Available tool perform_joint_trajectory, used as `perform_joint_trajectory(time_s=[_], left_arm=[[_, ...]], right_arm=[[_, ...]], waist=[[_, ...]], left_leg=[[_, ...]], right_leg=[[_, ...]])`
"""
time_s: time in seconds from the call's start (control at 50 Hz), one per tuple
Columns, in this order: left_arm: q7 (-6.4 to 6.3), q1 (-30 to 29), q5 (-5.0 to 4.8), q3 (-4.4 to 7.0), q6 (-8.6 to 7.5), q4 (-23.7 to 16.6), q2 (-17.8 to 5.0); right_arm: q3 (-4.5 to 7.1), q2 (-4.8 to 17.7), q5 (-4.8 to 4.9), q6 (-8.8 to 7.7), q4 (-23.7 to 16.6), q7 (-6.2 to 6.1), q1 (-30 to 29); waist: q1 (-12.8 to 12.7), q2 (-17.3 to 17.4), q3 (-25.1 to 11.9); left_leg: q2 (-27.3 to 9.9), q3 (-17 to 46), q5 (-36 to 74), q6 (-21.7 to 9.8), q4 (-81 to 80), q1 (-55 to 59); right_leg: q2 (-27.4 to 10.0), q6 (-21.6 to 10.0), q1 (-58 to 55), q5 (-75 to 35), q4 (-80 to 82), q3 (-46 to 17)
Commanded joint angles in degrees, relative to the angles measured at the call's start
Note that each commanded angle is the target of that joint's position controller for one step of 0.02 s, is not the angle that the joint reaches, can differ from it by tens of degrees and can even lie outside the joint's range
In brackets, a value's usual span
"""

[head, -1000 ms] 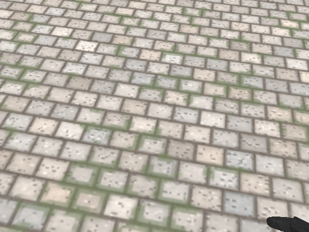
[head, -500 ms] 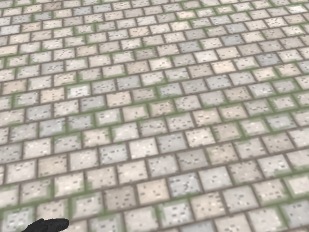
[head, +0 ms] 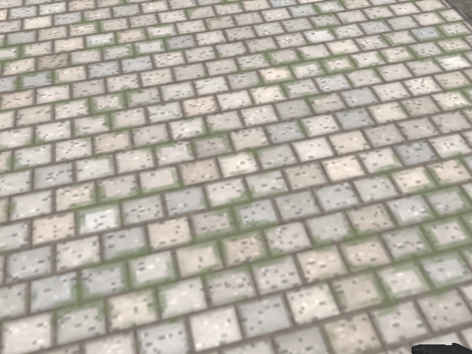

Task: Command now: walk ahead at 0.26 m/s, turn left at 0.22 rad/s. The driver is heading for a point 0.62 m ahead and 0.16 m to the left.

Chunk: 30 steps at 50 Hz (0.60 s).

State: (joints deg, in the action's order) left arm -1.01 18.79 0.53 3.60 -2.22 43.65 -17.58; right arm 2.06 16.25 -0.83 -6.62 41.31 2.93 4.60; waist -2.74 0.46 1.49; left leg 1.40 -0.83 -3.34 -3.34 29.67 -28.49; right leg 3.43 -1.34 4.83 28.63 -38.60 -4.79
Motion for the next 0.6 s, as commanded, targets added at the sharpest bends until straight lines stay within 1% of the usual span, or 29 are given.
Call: perform_joint_trajectory(time_s=[0.02,0.04,0.06,0.08,0.1,0.14,0.18,0.2,0.24,0.28,0.3,0.34,0.36,0.4,0.42,0.44,0.46,0.48,0.5,0.52,0.54,0.56,0.58,0.6], left_arm=[[0.30,10.40,0.25,0.14,-1.19,-2.96,-5.98],[0.35,2.92,-0.92,0.74,-0.98,-4.73,-8.07],[-0.04,-2.26,-0.71,0.73,-0.68,-5.98,-8.06],[-0.52,-4.92,-0.19,0.91,-0.21,-6.92,-7.89],[-0.84,-4.74,0.08,0.99,0.34,-7.53,-7.31],[-1.37,-2.23,0.05,0.63,1.05,-7.03,-5.16],[-1.90,-2.31,0.26,0.42,1.34,-6.81,-4.29],[-2.10,-2.93,0.38,0.47,1.50,-6.82,-4.31],[-2.28,-4.59,0.28,0.60,1.96,-6.92,-4.36],[-2.23,-7.09,0.04,0.65,2.25,-7.47,-4.12],[-2.13,-8.37,-0.04,0.65,2.19,-7.82,-3.97],[-1.78,-10.47,-0.23,0.64,1.58,-8.41,-3.86],[-1.57,-11.12,-0.36,0.68,1.11,-8.59,-3.94],[-1.08,-11.56,-0.68,0.86,0.12,-8.69,-4.32],[-0.82,-11.14,-0.86,1.00,-0.32,-8.56,-4.53],[-0.55,-9.77,-0.99,1.20,-0.69,-8.08,-4.66],[-0.33,-7.83,-1.02,1.50,-1.01,-7.28,-5.00],[-0.45,-6.85,-0.50,2.19,-1.07,-7.06,-7.29],[-0.96,-9.53,0.65,2.86,-0.43,-8.43,-11.33],[-0.60,-8.28,2.65,3.06,0.05,-7.85,-11.19],[-0.55,-9.40,1.82,2.36,0.07,-8.59,-8.32],[-0.69,-10.98,1.07,1.75,0.19,-8.93,-5.94],[-0.82,-12.23,0.39,1.53,0.47,-9.17,-5.27],[-0.95,-12.60,-0.13,1.37,0.68,-9.07,-5.11]], right_arm=[[3.41,11.21,1.43,0.72,-0.84,0.07,14.57],[2.95,9.62,1.98,1.31,-2.21,-0.20,10.34],[2.67,8.80,1.83,2.01,-2.96,-0.57,7.52],[2.53,8.66,1.52,2.56,-3.38,-0.96,6.06],[2.61,8.88,0.97,2.87,-3.47,-1.30,5.84],[2.81,8.76,0.56,3.39,-3.75,-1.64,4.97],[3.40,10.04,0.70,3.91,-3.79,-2.24,5.31],[3.72,10.75,0.92,4.34,-3.79,-2.64,5.63],[4.01,11.26,1.51,5.36,-4.09,-3.44,5.46],[4.03,11.03,1.87,6.34,-4.53,-4.06,4.99],[4.03,10.88,1.89,6.74,-4.69,-4.30,4.93],[4.13,10.81,1.69,7.42,-4.88,-4.65,5.35],[4.21,10.85,1.59,7.70,-4.96,-4.72,5.67],[4.32,10.87,1.57,8.17,-5.24,-4.70,6.17],[4.33,10.80,1.71,8.37,-5.47,-4.67,6.05],[4.28,10.58,2.03,8.59,-5.80,-4.68,5.26],[4.12,10.11,2.52,8.84,-6.19,-4.75,4.34],[3.58,8.27,2.50,8.93,-6.52,-4.82,5.46],[2.74,5.17,1.86,8.84,-6.82,-4.59,8.58],[3.82,8.79,1.91,8.25,-7.98,-4.40,7.91],[5.08,12.69,1.29,8.09,-6.66,-4.22,10.03],[5.63,13.12,1.77,8.52,-5.28,-4.22,10.43],[5.53,11.62,1.96,9.33,-4.37,-4.56,10.88],[5.16,10.28,2.01,9.94,-4.58,-4.57,10.45]], waist=[[4.44,11.03,-25.36],[5.51,6.18,-17.58],[5.45,1.23,-12.24],[4.64,-0.30,-8.50],[3.10,1.08,-7.59],[1.27,4.49,-7.51],[1.18,5.00,-8.74],[1.37,4.71,-9.59],[1.78,4.61,-10.22],[2.47,5.44,-8.99],[2.89,6.02,-8.09],[3.78,7.19,-6.80],[4.13,7.68,-6.62],[4.46,8.38,-6.96],[4.18,8.68,-7.16],[3.06,8.67,-7.26],[1.59,8.39,-7.15],[2.08,5.63,-8.41],[5.33,-7.94,-8.30],[4.51,-17.01,-6.92],[4.53,-11.60,-6.93],[4.65,-8.05,-6.11],[4.97,-6.50,-5.54],[4.36,-6.89,-4.62]], left_leg=[[-22.01,38.85,28.11,-17.84,-5.22,47.09],[-19.74,32.07,21.28,-15.25,-6.22,40.80],[-17.32,27.34,19.58,-13.25,-7.52,33.29],[-15.88,24.75,20.32,-12.57,-8.75,26.50],[-14.00,23.14,20.46,-11.90,-10.06,21.84],[-11.69,20.34,21.91,-11.43,-11.19,17.62],[-11.15,19.31,24.46,-11.92,-10.92,16.22],[-11.08,19.59,22.79,-11.93,-10.77,15.99],[-10.11,20.41,13.99,-10.74,-11.01,14.88],[-8.71,21.85,2.49,-9.27,-11.74,13.34],[-8.19,22.81,-2.14,-8.84,-12.00,12.81],[-7.89,24.91,-6.25,-8.63,-11.77,12.97],[-8.00,25.97,-5.60,-8.65,-11.10,13.64],[-8.33,28.34,-0.88,-8.53,-9.08,15.78],[-8.30,29.56,2.09,-8.28,-7.95,16.85],[-7.62,30.17,4.43,-7.55,-6.48,17.24],[-6.03,29.73,4.36,-6.05,-4.61,16.29],[-3.45,27.60,-3.04,-3.49,-0.56,12.42],[3.23,18.19,-21.32,0.09,10.83,4.38],[7.18,10.41,-34.61,3.19,22.80,-3.75],[3.58,10.53,-32.54,5.45,32.29,-4.86],[2.83,9.92,-28.99,6.71,36.05,-5.32],[2.30,9.15,-26.21,7.86,38.49,-6.17],[1.95,8.54,-23.99,8.83,40.39,-7.47]], right_leg=[[1.00,3.71,28.23,7.74,-38.35,-3.32],[-1.59,3.85,31.90,4.05,-39.20,-3.10],[-3.17,3.96,32.58,0.88,-37.01,-1.57],[-4.35,4.09,31.88,-1.40,-34.16,-1.12],[-5.10,3.98,28.75,-3.07,-31.06,-1.32],[-4.74,4.52,25.49,-3.46,-25.02,-0.67],[-3.94,5.54,24.58,-4.56,-19.95,-0.06],[-3.70,6.02,24.43,-6.07,-18.16,-0.24],[-3.32,6.61,24.00,-10.04,-14.92,-0.94],[-2.80,6.79,23.81,-12.80,-11.36,-1.52],[-2.56,6.79,23.70,-13.43,-9.45,-1.80],[-2.07,6.63,23.07,-13.37,-5.49,-2.26],[-1.76,6.45,22.37,-12.74,-3.51,-2.38],[-1.02,5.82,20.25,-11.22,0.85,-2.40],[-0.78,5.34,18.68,-11.25,4.01,-2.28],[-0.77,4.66,15.79,-13.52,9.29,-1.90],[-1.50,3.75,11.17,-19.41,16.70,-1.15],[-7.40,1.66,4.32,-24.56,19.26,-4.43],[-19.43,-4.31,-0.59,-36.43,19.88,-15.72],[-26.36,-13.06,1.03,-46.60,20.35,-24.93],[-26.75,-14.42,1.19,-47.30,19.19,-22.13],[-22.66,-11.93,1.45,-45.52,17.95,-15.88],[-19.40,-9.66,1.04,-42.91,17.16,-11.50],[-18.70,-9.51,1.14,-44.22,16.99,-9.25]])
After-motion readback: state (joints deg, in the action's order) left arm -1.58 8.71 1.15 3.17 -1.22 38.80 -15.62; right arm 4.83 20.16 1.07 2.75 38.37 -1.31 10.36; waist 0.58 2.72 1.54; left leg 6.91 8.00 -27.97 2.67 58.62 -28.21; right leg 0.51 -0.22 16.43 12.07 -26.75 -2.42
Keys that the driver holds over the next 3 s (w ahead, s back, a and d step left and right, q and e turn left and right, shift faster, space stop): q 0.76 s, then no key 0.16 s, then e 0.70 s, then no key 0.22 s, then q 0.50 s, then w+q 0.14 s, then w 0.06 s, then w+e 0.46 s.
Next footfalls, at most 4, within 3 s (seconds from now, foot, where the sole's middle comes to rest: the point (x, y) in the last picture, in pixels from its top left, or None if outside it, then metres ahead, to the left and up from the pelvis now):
0.48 right None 0.23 -0.11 -0.76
0.90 left None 0.09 0.13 -0.76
1.40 right None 0.15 -0.10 -0.76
1.92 left None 0.14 0.14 -0.76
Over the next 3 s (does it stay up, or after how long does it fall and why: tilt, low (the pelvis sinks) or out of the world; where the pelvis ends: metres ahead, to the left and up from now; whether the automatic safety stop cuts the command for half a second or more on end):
stays up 0.27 0.14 0.00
